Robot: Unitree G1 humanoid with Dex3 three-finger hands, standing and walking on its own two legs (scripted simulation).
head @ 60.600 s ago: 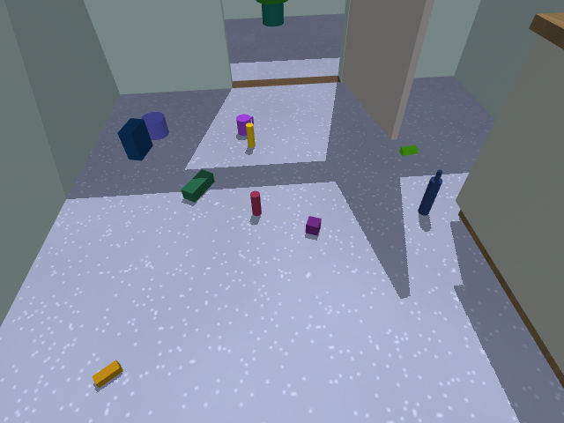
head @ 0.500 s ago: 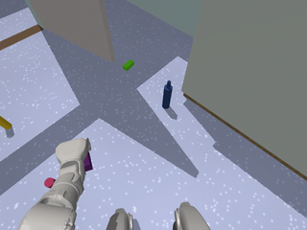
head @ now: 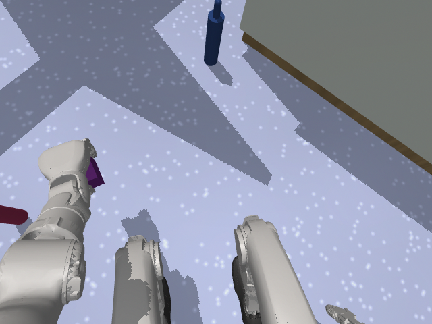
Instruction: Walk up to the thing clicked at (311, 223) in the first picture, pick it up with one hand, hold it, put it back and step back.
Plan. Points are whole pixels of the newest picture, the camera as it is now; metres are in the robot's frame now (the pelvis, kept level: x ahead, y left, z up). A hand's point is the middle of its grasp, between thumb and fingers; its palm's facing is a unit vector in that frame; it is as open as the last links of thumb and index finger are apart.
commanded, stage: crouch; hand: left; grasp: from above
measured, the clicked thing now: (82, 174) +0.45 +0.24 -0.19
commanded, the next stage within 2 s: lower in 0.86 s
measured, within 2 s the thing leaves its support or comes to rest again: neither
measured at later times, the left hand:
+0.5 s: hand (96, 176) +0.47 +0.24 -0.27, palm faces -0.41 -0.16 -0.90, open 9.3 cm
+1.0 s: hand (101, 176) +0.48 +0.24 -0.32, palm faces -0.41 -0.16 -0.90, open 9.3 cm
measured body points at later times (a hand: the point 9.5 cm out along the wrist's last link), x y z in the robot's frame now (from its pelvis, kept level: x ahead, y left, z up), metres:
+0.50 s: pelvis -0.02 +0.00 -0.10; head +0.23 +0.02 +0.27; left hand +0.49 +0.24 -0.22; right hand +0.00 -0.27 -0.22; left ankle +0.06 +0.13 -0.44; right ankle +0.08 -0.13 -0.44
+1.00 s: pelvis -0.02 +0.00 -0.14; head +0.24 +0.03 +0.22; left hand +0.50 +0.24 -0.27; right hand -0.02 -0.26 -0.25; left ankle +0.06 +0.13 -0.44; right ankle +0.08 -0.13 -0.44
